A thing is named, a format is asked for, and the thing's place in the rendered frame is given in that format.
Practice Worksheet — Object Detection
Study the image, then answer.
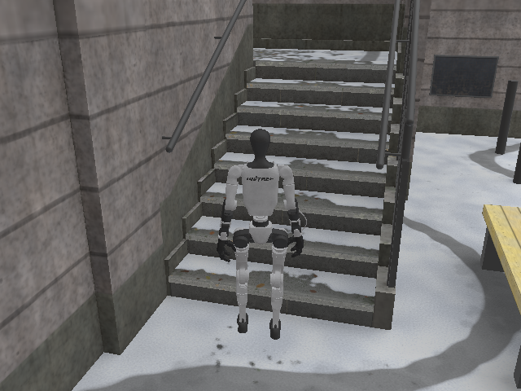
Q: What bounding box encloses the left robot upper arm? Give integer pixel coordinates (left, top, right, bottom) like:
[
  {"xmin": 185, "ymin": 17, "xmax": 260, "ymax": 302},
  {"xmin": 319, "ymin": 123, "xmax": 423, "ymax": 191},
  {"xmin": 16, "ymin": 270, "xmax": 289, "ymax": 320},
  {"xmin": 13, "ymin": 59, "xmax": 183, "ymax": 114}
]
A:
[{"xmin": 225, "ymin": 165, "xmax": 243, "ymax": 211}]

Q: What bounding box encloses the left robot forearm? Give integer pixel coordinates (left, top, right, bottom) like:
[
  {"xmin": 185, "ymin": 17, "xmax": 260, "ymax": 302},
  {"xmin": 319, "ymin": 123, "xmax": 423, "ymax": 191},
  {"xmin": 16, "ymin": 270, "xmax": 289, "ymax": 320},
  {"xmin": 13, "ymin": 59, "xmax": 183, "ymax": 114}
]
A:
[{"xmin": 218, "ymin": 199, "xmax": 233, "ymax": 240}]

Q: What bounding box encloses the right robot hand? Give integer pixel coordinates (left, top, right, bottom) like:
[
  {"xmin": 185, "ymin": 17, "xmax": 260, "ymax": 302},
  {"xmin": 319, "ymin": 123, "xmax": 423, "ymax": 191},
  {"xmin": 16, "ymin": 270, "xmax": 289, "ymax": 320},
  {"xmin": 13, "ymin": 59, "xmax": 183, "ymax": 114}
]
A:
[{"xmin": 287, "ymin": 235, "xmax": 304, "ymax": 257}]

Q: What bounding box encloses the humanoid robot head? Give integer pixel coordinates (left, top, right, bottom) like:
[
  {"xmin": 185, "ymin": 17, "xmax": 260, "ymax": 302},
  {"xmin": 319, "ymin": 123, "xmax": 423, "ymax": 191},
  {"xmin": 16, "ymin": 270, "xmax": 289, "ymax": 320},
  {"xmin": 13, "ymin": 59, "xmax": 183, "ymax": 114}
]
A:
[{"xmin": 247, "ymin": 129, "xmax": 274, "ymax": 169}]

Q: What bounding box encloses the right robot thigh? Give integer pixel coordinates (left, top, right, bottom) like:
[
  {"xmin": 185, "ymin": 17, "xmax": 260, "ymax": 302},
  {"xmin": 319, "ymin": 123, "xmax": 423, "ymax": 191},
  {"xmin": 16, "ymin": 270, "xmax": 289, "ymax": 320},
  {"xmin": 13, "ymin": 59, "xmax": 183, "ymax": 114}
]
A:
[{"xmin": 270, "ymin": 228, "xmax": 288, "ymax": 288}]

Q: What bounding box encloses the right robot forearm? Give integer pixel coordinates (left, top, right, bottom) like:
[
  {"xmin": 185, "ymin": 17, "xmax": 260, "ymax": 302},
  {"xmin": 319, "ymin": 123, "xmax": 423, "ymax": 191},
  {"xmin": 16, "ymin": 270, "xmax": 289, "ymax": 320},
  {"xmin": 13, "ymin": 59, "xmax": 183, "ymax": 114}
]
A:
[{"xmin": 287, "ymin": 198, "xmax": 303, "ymax": 237}]

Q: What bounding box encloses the left robot hand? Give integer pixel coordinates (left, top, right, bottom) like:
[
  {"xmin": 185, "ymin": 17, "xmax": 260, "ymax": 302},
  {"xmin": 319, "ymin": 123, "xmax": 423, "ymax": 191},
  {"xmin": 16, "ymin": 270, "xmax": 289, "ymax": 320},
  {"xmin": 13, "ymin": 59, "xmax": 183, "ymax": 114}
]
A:
[{"xmin": 217, "ymin": 239, "xmax": 236, "ymax": 262}]

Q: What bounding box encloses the right robot upper arm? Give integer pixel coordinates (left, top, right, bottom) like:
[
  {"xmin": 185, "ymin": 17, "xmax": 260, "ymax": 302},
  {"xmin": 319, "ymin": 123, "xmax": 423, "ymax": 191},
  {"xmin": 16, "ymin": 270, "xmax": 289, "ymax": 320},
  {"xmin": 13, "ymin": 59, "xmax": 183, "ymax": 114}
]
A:
[{"xmin": 278, "ymin": 165, "xmax": 296, "ymax": 210}]

